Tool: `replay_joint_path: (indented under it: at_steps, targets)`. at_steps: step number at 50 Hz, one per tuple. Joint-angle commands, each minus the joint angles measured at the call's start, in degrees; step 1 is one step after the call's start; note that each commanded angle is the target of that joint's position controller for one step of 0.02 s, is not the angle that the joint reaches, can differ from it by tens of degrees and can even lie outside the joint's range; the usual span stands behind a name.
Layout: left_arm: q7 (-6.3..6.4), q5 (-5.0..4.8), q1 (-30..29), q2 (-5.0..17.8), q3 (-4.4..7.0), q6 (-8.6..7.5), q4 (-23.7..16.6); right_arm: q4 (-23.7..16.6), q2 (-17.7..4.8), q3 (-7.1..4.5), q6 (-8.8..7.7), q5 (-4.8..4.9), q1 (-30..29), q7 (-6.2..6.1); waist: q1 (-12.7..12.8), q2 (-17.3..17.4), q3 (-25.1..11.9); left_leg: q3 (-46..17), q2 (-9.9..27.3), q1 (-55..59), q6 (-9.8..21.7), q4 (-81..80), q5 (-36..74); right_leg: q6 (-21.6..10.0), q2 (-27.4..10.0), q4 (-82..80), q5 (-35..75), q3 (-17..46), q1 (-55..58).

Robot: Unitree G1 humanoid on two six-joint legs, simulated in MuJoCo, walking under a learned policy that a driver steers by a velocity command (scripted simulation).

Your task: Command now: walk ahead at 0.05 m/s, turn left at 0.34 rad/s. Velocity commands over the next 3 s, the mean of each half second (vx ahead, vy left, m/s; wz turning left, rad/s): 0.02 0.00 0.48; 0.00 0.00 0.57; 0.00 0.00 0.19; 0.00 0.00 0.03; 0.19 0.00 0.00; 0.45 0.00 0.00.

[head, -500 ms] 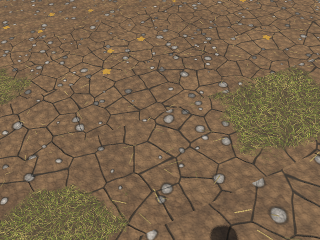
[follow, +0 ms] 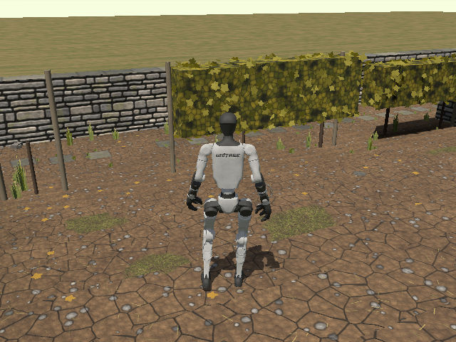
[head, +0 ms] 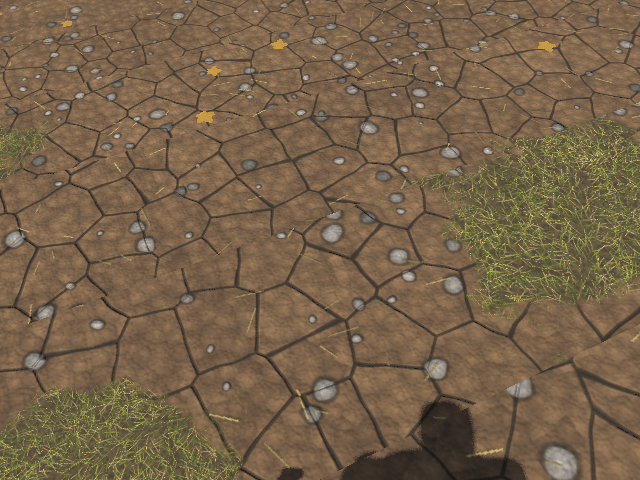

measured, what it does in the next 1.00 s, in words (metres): steps on the spot, turning left: left foot, then right foot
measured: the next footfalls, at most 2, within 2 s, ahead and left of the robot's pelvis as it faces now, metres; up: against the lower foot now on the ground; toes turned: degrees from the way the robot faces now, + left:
left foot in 0.22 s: +0.05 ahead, +0.18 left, +0.00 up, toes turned +12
right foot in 0.82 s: +0.17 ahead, -0.01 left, +0.00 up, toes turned +31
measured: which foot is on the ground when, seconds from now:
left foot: up 0.00-0.20, down 0.22-0.82, up 0.84-1.00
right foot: down 0.00-0.22, up 0.24-0.80, down 0.82-1.00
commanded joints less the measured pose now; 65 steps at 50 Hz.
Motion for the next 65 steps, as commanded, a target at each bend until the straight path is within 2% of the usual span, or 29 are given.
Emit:
replay_joint_path:
  at_steps: [1, 4, 7, 9, 11, 12, 13, 14, 15, 17, 18, 20, 28, 37, 40, 41, 42, 43, 44, 46, 47, 50, 53, 56, 59, 62, 63, 64, 65]
  targets:
    - [2.64, -0.17, 5.3, 6.4, 1.91, -0.64, -3.3, -4.3, -5.1, -0.49, -0.88, -0.74, -1.6, -2.09, 3.8, -5.2, -5.4, -1.9, 2.1, -7.6, 2.1, -0.6, -2.3, -13.4, -24.8, -15.0, -8.7, 21.2, 15.9]
    - [3.43, 0.58, 0.5, 7.9, 2.57, -0.28, -6.1, -3.9, -3.9, -0.53, -0.57, -1.05, -0.4, -0.53, 2.2, -5.4, -4.7, 3.6, -0.8, 2.7, 4.3, -6.1, 1.4, -10.3, -20.2, -16.4, -7.6, 11.8, 11.5]
    - [3.80, 1.59, -0.3, 9.0, 3.38, 0.21, -6.9, -5.1, -3.7, -0.61, -0.50, 0.49, -0.8, 0.98, 1.6, -5.2, -4.9, 3.4, -1.3, 5.6, 6.0, -14.1, 4.9, -8.7, -21.1, -15.0, -6.1, 9.7, 14.8]
    - [3.92, 1.25, -2.8, 9.3, 3.42, 1.09, -6.7, -5.8, -4.4, -1.18, -1.13, 1.59, 0.1, 1.66, -0.2, -5.2, -5.5, 4.3, -3.5, 11.1, 8.2, -24.8, 13.4, -6.9, -20.8, -11.5, -7.4, 8.0, 13.9]
    - [3.47, 1.77, -1.4, 6.2, 2.37, 1.94, -4.7, -6.7, -5.7, -2.28, -2.62, 1.54, 2.4, 2.11, -1.1, -3.1, -8.0, 2.4, -3.9, 20.6, 12.7, -31.8, 25.2, -1.7, -18.1, -4.4, -10.4, 4.9, 9.1]
    - [3.46, 1.81, 1.7, 0.4, 0.97, 2.06, -8.3, -8.4, -12.5, -3.71, -3.82, 1.94, 3.3, 1.16, 1.4, 10.6, -12.6, -15.4, 10.1, 26.9, 25.0, -34.2, 47.1, 5.3, -8.3, 10.7, -19.7, -4.5, 2.8]
    - [2.85, 2.08, -3.1, 4.2, 1.63, 1.28, -10.0, -9.6, -17.2, -5.29, -5.35, 0.69, 4.0, 1.23, -2.3, 10.1, -4.8, -28.2, 16.0, 26.6, 30.1, -39.8, 35.1, 7.7, -1.4, 15.7, -27.9, 2.5, -12.7]
    - [2.08, 2.17, -5.0, 6.7, 2.42, 2.06, -8.8, -8.7, -16.4, -5.62, -6.11, -0.39, 2.6, 0.63, -2.0, 4.8, -3.0, -22.7, 12.3, 27.0, 25.0, -40.7, 25.3, 7.4, -4.1, 20.6, -24.3, 8.6, -16.1]
    - [2.34, 2.29, -3.8, 9.3, 3.56, 2.65, -7.7, -9.2, -14.6, -5.45, -5.87, 0.45, 0.9, 0.63, -0.9, 4.6, -3.9, -19.2, 10.0, 28.6, 22.3, -40.0, 23.3, 7.5, -4.6, 24.4, -21.7, 8.2, -17.1]
    - [2.92, 3.40, -2.6, 7.0, 3.42, 2.95, -6.8, -9.9, -10.4, -3.82, -4.93, 2.25, -0.3, 0.76, 1.0, 5.6, -3.6, -16.7, 8.2, 26.5, 20.4, -40.3, 26.5, 7.5, -5.1, 28.2, -17.7, 9.4, -15.2]
    - [2.80, 3.12, -1.8, 5.4, 2.90, 2.97, -6.6, -10.8, -10.0, -3.74, -4.32, 2.06, -1.4, 0.95, 1.8, 4.9, -3.4, -15.4, 7.2, 24.3, 19.9, -41.2, 26.2, 7.5, -4.9, 28.9, -14.8, 8.9, -13.1]
    - [2.14, 1.78, 0.1, 5.7, 3.05, 3.21, -5.6, -12.4, -10.3, -3.80, -3.99, 1.30, -1.8, 1.48, 2.0, 4.9, -3.5, -14.3, 5.8, 23.0, 20.2, -41.2, 27.3, 8.2, -4.2, 29.9, -10.3, 8.4, -11.1]
    - [2.50, 1.72, -1.4, 7.9, 1.94, 4.49, -4.2, -15.0, -12.9, -4.53, -4.30, 1.17, 0.8, 3.15, -1.8, 4.2, -4.0, -22.5, 6.6, 28.0, 22.2, -35.4, 28.5, 12.1, -5.6, 19.1, -13.5, 10.0, -12.7]
    - [2.25, 0.62, 1.1, 10.1, 0.32, 2.03, -4.2, -17.4, -14.4, -4.17, -2.25, 0.62, -3.9, 3.70, -0.8, 3.4, -4.9, -29.1, 3.4, 20.3, 20.5, -30.6, 28.4, 9.7, -2.7, 6.5, -10.1, 8.0, 0.1]
    - [1.24, -0.95, 3.6, 11.3, 0.16, 1.15, -5.2, -15.9, -11.8, -2.44, -0.88, 0.94, -5.1, 4.25, 2.1, 2.4, -6.3, -30.3, -1.3, 13.9, 16.1, -28.3, 24.6, 4.0, -4.7, -4.7, 7.4, 8.3, 12.9]
    - [1.43, -0.96, 7.1, 14.5, 0.76, 0.64, -5.9, -15.5, -8.1, -1.13, -0.37, 1.17, -2.4, 4.08, 2.5, -2.7, -10.8, -26.3, -6.2, 11.7, 11.2, -22.6, 12.6, -3.2, -12.7, -5.8, 21.9, 14.4, 20.4]
    - [1.92, -0.17, 8.8, 20.5, 1.98, -0.39, -7.6, -17.3, -3.5, 0.09, -0.54, 0.34, 0.5, 3.32, 0.8, -13.9, -13.9, -14.9, -15.8, -0.7, 3.4, -8.7, -10.2, -19.1, -26.9, -6.4, 40.4, 30.1, 30.4]
    - [2.28, 2.32, 6.8, 19.8, 2.60, -0.75, -8.3, -16.4, -9.5, -1.70, -0.98, -1.51, -0.5, 2.37, 1.5, -7.6, -7.2, -10.4, -12.7, -8.0, 0.7, 2.0, -16.9, -20.9, -30.5, -10.0, 31.8, 32.5, 25.6]
    - [2.26, 1.80, 3.9, 16.8, 2.17, -0.77, -9.6, -15.1, -12.1, -2.35, -0.56, -1.79, -1.9, 1.13, 0.9, -4.7, -5.4, -8.5, -9.9, -6.9, 0.5, 8.2, -13.6, -16.1, -26.3, -11.6, 22.1, 26.6, 21.8]
    - [1.98, 0.27, -3.8, 10.2, 0.06, -0.23, -13.3, -12.7, -11.3, -2.31, 0.05, -2.15, 0.4, -0.83, -2.0, -8.8, -3.6, -6.1, -8.1, -4.5, -0.1, 12.6, -6.2, -10.5, -20.1, -13.4, 15.0, 17.2, 16.2]
    - [2.21, 0.42, -3.7, 10.2, -0.02, -0.10, -14.0, -12.9, -9.7, -1.76, 0.17, -2.62, -0.2, -0.57, -2.4, -8.8, -3.0, -4.0, -7.5, -2.5, 0.1, 15.7, -3.2, -10.0, -18.9, -14.1, 16.2, 14.4, 13.6]
    - [2.45, 1.27, -0.1, 12.8, 1.29, 0.38, -15.0, -13.8, -7.3, -0.69, 0.90, -0.70, -2.5, 1.94, 0.4, -5.7, -2.6, -0.7, -5.8, -3.7, -0.2, 9.9, 3.9, -9.9, -15.9, -15.4, 12.0, 9.3, 16.7]
    - [1.78, 1.29, 6.8, 13.6, 2.26, 0.82, -13.8, -14.5, -7.6, -0.61, 1.71, -0.52, -5.1, 2.78, 3.4, -6.4, -1.9, -0.6, -3.1, -6.8, -0.3, -1.9, 5.4, -11.1, -18.6, -14.1, 12.3, 10.6, 24.5]
    - [0.66, 1.47, 5.8, 13.6, 2.73, 0.81, -14.6, -14.3, -7.8, -0.33, 1.69, -1.15, -4.8, 2.83, 2.7, -6.8, -2.8, 1.1, -2.8, -1.8, 2.0, -10.2, 4.0, -11.1, -19.6, -12.8, 16.4, 10.6, 23.3]
    - [-0.37, 1.81, 1.2, 13.2, 2.50, 1.16, -15.6, -13.3, -8.9, -0.55, 0.64, -0.38, -3.8, 3.06, 0.6, -6.4, -4.0, 1.5, -3.5, 4.2, 3.7, -16.4, 8.8, -9.2, -19.2, -10.5, 15.1, 10.8, 19.7]
    - [-2.22, -0.01, -3.1, 8.6, -0.25, 2.19, -14.2, -12.9, -7.2, 0.02, -1.52, 2.44, -3.1, 4.40, -3.1, -3.5, -6.8, 2.0, -4.9, 20.9, 6.2, -30.7, 27.5, -2.2, -13.6, -3.3, 8.4, 7.5, 8.8]
    - [-2.90, -0.12, 1.9, 5.7, -1.20, 2.68, -13.4, -14.5, -9.1, 0.02, -2.17, 3.53, -3.3, 4.38, -1.1, 0.1, -11.5, -3.1, 0.6, 27.7, 10.4, -28.7, 42.0, 3.1, -9.6, -0.3, 2.4, 3.9, 6.8]
    - [-2.56, -0.09, 10.7, 5.5, -1.09, 2.50, -12.3, -16.5, -12.6, -0.37, -2.26, 4.76, -7.9, 4.30, 4.6, 5.8, -12.9, -13.3, 7.5, 27.9, 18.6, -27.5, 44.3, 7.6, -6.4, 1.0, -7.9, 2.0, 5.0]
    - [-1.61, 0.12, 7.7, 9.9, 0.01, 2.24, -12.0, -16.0, -13.3, -1.18, -1.72, 3.69, -8.4, 4.51, 2.5, 3.2, -8.5, -13.8, 6.7, 22.4, 17.9, -27.1, 36.1, 9.0, -6.5, 1.5, -8.4, 2.5, 5.0]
